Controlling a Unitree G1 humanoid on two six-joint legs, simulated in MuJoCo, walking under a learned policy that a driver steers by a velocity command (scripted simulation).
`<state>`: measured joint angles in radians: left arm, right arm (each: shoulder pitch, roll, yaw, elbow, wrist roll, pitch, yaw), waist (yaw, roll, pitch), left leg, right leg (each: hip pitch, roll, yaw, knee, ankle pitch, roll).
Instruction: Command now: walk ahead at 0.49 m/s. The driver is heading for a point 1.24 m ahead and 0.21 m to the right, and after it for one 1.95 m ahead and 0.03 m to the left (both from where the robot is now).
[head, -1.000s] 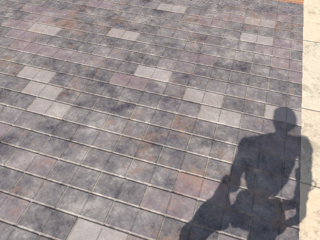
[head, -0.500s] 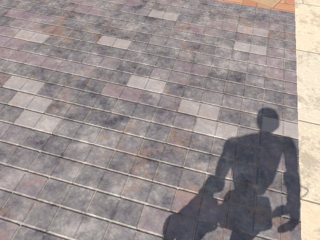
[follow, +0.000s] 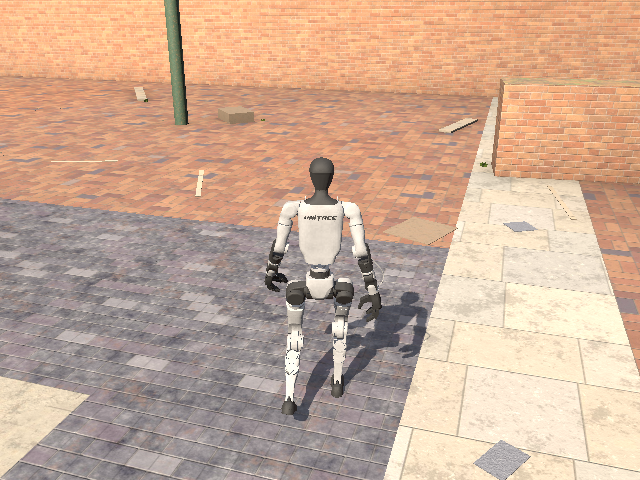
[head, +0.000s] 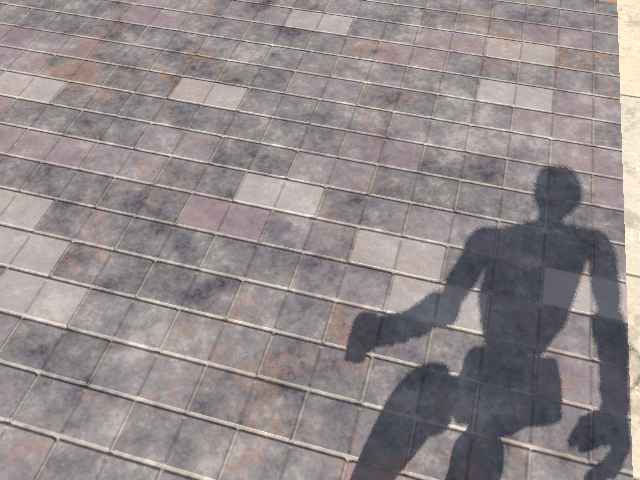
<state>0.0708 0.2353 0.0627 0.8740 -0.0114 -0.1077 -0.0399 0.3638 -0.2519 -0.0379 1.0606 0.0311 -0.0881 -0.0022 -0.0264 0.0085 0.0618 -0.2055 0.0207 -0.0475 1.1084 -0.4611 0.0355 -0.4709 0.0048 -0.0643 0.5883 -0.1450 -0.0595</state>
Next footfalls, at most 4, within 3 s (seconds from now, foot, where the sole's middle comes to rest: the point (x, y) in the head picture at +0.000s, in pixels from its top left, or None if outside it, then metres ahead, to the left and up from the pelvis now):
0.48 left None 0.45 0.15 -0.76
1.04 right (368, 332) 0.77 -0.09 -0.76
1.58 left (267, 233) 1.07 0.15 -0.76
2.10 right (386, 171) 1.27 -0.18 -0.76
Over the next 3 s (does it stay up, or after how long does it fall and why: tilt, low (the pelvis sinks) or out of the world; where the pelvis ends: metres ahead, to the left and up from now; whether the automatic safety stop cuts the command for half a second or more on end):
stays up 1.34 -0.08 0.02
